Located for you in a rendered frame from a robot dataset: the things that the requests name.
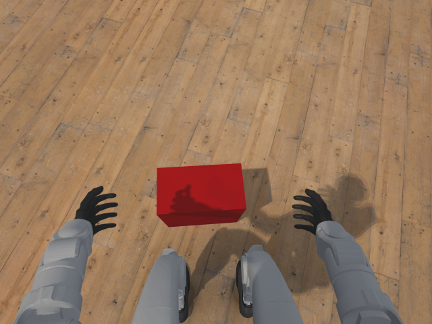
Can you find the robot right forearm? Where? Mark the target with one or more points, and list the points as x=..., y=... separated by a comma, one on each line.
x=360, y=299

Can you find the robot left hand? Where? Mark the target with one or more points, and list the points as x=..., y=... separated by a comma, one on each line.
x=89, y=208

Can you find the carton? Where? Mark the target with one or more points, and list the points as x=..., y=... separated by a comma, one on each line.
x=200, y=195

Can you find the robot right hand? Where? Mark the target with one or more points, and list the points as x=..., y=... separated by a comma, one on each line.
x=318, y=209

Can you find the left robot thigh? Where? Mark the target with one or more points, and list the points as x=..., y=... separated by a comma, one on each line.
x=159, y=300

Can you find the robot left forearm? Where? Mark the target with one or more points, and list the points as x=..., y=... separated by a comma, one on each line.
x=55, y=292

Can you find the left robot shin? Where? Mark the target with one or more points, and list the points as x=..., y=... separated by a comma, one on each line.
x=181, y=293

